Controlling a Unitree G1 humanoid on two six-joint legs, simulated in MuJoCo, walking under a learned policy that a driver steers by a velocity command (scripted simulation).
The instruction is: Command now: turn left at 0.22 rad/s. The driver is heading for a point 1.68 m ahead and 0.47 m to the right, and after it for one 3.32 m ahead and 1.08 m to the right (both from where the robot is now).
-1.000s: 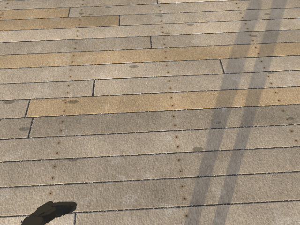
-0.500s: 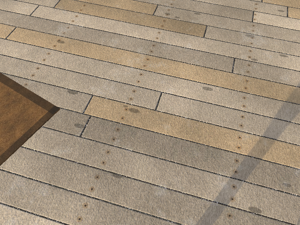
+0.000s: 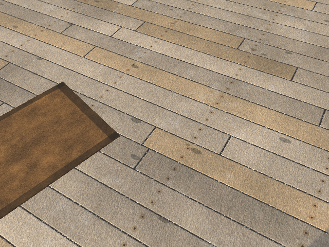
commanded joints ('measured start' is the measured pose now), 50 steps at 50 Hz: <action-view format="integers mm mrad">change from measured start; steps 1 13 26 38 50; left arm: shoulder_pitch -89 44 -74 84 -23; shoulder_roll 149 98 110 219 205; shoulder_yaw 35 4 16 51 61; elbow -95 -37 -13 -66 -136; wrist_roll -18 -13 -44 -5 -44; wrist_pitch -18 -21 7 -12 46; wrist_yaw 9 -13 8 -21 28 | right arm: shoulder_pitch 59 58 85 -31 -37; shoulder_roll -145 -149 -107 -68 -57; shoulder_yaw -57 -29 -26 -28 -25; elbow -26 2 47 -31 2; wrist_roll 2 -13 -11 5 12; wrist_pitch -8 -5 -33 -32 -51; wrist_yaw -9 -12 -26 -49 -19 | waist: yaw -40 44 -23 34 14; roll -157 -14 45 -226 -198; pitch -61 -123 6 -105 -85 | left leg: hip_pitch -67 445 257 -178 37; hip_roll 42 259 254 107 93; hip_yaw -2 21 23 64 88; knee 319 -340 -378 456 -26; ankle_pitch -76 607 238 -234 50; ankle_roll -60 20 70 -49 -79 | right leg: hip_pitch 93 29 -40 226 111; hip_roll -283 -107 -13 -344 -163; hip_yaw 286 78 5 541 404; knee -208 -69 53 -204 -213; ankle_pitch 306 227 127 422 119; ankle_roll -210 -51 11 -343 -221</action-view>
